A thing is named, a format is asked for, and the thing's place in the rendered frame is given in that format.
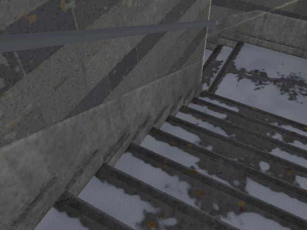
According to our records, stairs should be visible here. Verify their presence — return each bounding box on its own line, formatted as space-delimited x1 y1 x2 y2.
34 90 307 230
201 44 233 91

